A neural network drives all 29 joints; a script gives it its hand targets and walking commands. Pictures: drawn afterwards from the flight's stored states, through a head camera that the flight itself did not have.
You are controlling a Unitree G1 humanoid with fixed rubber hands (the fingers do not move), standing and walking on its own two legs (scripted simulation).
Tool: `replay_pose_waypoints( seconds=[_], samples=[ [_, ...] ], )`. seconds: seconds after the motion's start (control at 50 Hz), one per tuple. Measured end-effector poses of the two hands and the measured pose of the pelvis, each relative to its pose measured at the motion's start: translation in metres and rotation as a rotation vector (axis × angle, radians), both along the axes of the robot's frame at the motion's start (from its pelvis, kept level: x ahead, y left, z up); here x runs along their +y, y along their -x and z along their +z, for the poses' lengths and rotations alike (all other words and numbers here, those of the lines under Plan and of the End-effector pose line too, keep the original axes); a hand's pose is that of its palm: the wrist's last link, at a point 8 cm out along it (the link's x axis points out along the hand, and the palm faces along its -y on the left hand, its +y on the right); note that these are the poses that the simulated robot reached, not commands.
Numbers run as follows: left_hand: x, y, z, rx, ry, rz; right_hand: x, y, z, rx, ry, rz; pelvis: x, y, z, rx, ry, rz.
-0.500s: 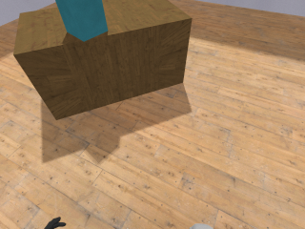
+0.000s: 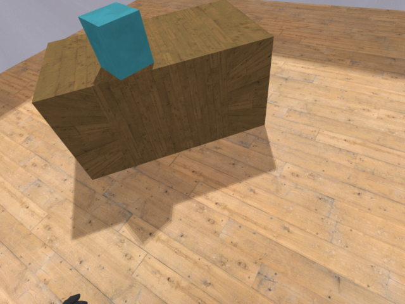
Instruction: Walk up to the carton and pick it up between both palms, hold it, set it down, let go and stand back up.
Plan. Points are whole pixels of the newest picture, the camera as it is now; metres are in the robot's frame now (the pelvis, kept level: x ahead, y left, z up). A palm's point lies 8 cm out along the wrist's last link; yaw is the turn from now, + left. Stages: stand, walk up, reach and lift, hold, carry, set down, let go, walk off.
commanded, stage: walk up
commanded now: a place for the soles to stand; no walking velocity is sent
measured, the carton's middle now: (118, 41) +1.23 +0.46 -0.01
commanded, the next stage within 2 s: none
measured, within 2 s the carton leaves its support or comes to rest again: neither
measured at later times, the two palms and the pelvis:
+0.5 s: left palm out of the picture +0.16 +0.40 -0.12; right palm (314, 257) +0.25 -0.21 -0.12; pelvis +0.13 +0.08 -0.02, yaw +11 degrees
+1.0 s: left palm (66, 252) +0.26 +0.37 -0.08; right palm (301, 194) +0.42 -0.22 -0.14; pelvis +0.29 +0.04 -0.01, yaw +15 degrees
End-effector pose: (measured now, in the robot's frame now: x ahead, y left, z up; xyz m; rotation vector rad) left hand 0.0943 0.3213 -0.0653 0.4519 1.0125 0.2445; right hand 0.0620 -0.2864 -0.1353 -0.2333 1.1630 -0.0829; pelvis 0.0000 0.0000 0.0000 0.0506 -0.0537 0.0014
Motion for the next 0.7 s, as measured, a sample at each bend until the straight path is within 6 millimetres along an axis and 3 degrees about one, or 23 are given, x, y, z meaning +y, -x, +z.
replay_pose_waypoints(
  seconds=[0.18,0.34,0.44,0.58,0.7],
  samples=[
    [0.01,-0.007,-0.006,0.014,0.032,0.075,0.008,-0.063,0.013,0.01,0.028,0.066,0.007,-0.045,0.004,-0.013,0.042,0.068],
    [0.042,-0.012,-0.033,0.049,0.087,0.164,0.044,-0.134,0.021,-0.004,0.077,0.147,0.041,-0.091,-0.004,-0.015,0.093,0.145],
    [0.069,-0.041,-0.057,0.038,0.114,0.189,0.073,-0.17,0.009,-0.015,0.1,0.192,0.071,-0.118,-0.021,-0.012,0.078,0.183],
    [0.086,-0.094,-0.045,0.004,0.104,0.186,0.087,-0.208,0.014,-0.024,0.106,0.194,0.084,-0.152,-0.014,0.016,0.063,0.198],
    [0.083,-0.132,-0.037,-0.013,0.077,0.186,0.084,-0.243,0.006,-0.033,0.083,0.196,0.078,-0.185,-0.016,0.011,0.036,0.202]
  ],
)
